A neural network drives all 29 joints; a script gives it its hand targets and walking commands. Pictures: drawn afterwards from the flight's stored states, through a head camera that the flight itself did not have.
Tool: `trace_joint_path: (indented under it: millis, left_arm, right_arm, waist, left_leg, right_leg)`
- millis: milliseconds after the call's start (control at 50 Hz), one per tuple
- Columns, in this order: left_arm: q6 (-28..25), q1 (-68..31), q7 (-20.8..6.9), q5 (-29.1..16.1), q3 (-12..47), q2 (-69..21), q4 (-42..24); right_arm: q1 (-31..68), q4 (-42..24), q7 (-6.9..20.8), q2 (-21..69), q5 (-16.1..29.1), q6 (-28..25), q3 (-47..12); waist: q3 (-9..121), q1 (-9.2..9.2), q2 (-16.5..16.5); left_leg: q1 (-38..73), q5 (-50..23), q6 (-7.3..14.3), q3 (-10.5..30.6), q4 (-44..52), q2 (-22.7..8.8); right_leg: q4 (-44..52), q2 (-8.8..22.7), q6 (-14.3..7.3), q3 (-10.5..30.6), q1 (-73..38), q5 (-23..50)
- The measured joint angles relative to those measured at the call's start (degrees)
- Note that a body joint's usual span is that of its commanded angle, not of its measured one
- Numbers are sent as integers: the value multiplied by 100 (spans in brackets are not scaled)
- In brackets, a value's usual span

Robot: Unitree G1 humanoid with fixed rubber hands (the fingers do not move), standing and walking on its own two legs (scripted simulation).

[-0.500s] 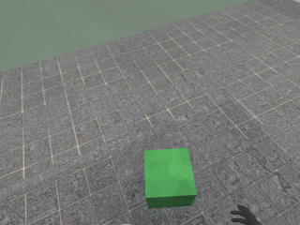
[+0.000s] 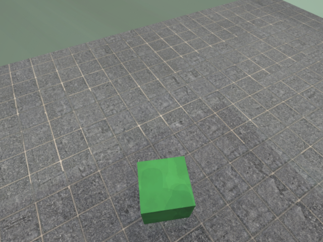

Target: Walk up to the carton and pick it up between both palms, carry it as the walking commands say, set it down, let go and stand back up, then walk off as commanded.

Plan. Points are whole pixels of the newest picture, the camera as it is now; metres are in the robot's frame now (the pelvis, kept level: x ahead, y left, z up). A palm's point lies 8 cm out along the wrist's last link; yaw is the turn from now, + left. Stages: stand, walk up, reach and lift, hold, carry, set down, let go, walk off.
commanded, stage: walk up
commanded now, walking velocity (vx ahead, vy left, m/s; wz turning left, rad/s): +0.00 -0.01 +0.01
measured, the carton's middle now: (163, 190) +0.44 -0.02 -0.65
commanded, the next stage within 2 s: stand in 0.38 s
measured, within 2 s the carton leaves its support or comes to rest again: neither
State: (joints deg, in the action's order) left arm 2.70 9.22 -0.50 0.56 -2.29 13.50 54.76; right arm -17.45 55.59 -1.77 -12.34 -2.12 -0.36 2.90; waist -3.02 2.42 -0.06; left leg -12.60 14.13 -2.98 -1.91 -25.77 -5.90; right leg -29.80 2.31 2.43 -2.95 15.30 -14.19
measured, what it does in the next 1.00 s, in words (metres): steps on the spot: right foot, then left foot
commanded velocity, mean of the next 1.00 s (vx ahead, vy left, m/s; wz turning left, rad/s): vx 0.00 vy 0.00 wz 0.00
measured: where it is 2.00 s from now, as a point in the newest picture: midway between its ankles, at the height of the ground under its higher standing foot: outside the picture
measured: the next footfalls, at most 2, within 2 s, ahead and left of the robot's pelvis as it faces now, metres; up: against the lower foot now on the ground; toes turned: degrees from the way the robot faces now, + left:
right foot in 0.02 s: +0.04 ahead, -0.15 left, +0.00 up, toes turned -1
left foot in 0.28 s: +0.03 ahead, +0.10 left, +0.00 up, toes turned +0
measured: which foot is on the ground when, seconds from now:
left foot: down 0.00-0.02, up 0.04-0.26, down 0.28-1.00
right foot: up 0.00-0.00, down 0.02-1.00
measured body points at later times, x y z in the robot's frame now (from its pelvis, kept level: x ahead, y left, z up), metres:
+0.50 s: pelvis +0.01 -0.03 +0.00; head +0.01 -0.03 +0.45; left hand +0.02 +0.20 -0.16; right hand +0.01 -0.26 -0.15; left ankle -0.01 +0.10 -0.74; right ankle +0.00 -0.14 -0.74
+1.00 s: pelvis +0.00 -0.02 -0.03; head +0.10 -0.03 +0.41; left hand +0.16 +0.20 -0.16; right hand +0.15 -0.25 -0.16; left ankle +0.00 +0.10 -0.74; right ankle +0.00 -0.14 -0.74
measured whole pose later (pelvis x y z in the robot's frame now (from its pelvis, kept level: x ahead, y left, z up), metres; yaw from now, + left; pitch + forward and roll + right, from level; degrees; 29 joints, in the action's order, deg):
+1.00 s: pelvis +0.00 -0.02 -0.03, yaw -1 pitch +16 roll +0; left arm 25.8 4.1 -3.1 0.4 -4.1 9.3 31.4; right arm -5.8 30.4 2.4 -8.6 -4.0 25.9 4.4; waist 4.5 -1.6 0.2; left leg -37.2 19.0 -0.4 -2.7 -40.3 -1.9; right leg -40.7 1.9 -0.1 -2.4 38.3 -18.2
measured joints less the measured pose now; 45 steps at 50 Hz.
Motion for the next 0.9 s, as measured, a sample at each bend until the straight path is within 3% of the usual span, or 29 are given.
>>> trace_joint_path:
  millis: [40,100,160,220,300,400,580,640,680,760,800,840,900]
  left_arm:
    - [-169,-37,37,47,31,-89,75]
    - [-293,-47,71,61,91,-276,190]
    - [-347,-23,135,58,123,-380,252]
    - [-366,2,184,38,142,-434,335]
    - [-315,80,199,-2,119,-428,496]
    - [-289,282,196,-18,94,-380,700]
    - [-323,610,199,2,75,-406,997]
    - [262,608,227,-265,343,-313,-81]
    - [870,10,183,-377,377,-183,-798]
    - [2347,-1142,-15,-466,379,116,-1402]
    - [2841,-1285,-89,-453,274,129,-1609]
    - [3038,-1180,-155,-381,193,60,-1793]
    - [2927,-830,-230,-229,41,-139,-2020]
  right_arm:
    - [-27,129,16,-28,53,25,-25]
    - [-40,332,4,-28,102,130,-71]
    - [-22,521,19,19,123,174,-95]
    - [0,637,10,68,134,157,-112]
    - [2,710,-11,155,128,85,-127]
    - [36,750,-7,348,124,18,-176]
    - [211,811,-28,426,117,-22,-197]
    - [371,-122,17,302,479,508,-294]
    - [888,-834,29,67,582,1126,-428]
    - [1938,-1510,51,-218,514,2665,-450]
    - [2080,-1678,60,-198,490,3140,-367]
    - [1951,-1854,106,-98,431,3346,-293]
    - [1547,-2143,231,131,212,3268,-168]
  waist:
    - [-8,3,87]
    - [-23,-12,247]
    - [-4,-47,260]
    - [10,-85,275]
    - [11,-112,263]
    - [77,-204,-10]
    - [72,-330,-3]
    - [466,-304,-15]
    - [394,-333,46]
    - [440,-368,56]
    - [539,-338,74]
    - [599,-321,83]
    - [600,-331,65]
  left_leg:
    - [-66,179,-49,21,-255,24]
    - [-94,920,75,55,-623,139]
    - [-132,1033,153,23,-931,293]
    - [-31,788,164,-23,-748,341]
    - [350,-104,174,-82,112,270]
    - [549,-102,159,-135,367,334]
    - [590,-134,144,-126,439,295]
    - [-344,271,297,-46,-305,391]
    - [-745,269,250,9,-769,400]
    - [-1192,424,193,3,-1137,415]
    - [-1330,407,209,8,-1102,405]
    - [-1377,355,231,-2,-969,398]
    - [-1484,312,254,-48,-861,394]
  right_leg:
    - [481,18,-63,-45,-259,151]
    - [490,-8,-202,-49,-365,82]
    - [660,8,-268,-43,-498,161]
    - [707,-47,-298,-64,-558,186]
    - [554,-180,-296,-133,-588,77]
    - [693,-127,-289,-91,-717,124]
    - [844,-172,-308,-105,-795,193]
    - [50,-83,-343,-85,165,-106]
    - [-463,-47,-322,-112,560,-288]
    - [-847,-14,-296,-86,1021,-438]
    - [-774,-29,-293,-91,1141,-398]
    - [-613,-46,-291,-84,1182,-325]
    - [-499,-57,-278,-39,1305,-262]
